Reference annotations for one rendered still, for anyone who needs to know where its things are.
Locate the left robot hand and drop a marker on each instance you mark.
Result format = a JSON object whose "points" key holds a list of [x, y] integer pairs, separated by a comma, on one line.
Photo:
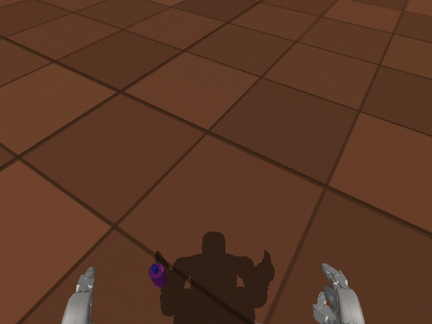
{"points": [[79, 306]]}

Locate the bottle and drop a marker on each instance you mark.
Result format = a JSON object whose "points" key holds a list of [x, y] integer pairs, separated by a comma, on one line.
{"points": [[157, 274]]}

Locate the right robot hand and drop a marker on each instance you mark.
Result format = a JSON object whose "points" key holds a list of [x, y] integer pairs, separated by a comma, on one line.
{"points": [[345, 303]]}

